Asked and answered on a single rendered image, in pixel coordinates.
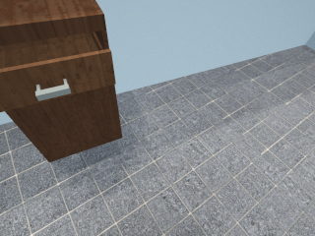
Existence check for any cabinet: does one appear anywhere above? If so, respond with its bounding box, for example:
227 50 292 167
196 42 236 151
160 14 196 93
0 0 123 162

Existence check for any drawer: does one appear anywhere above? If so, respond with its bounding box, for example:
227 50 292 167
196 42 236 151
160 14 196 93
0 31 116 112

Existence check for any handle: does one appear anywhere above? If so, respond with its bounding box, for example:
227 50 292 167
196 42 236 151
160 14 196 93
35 79 71 101

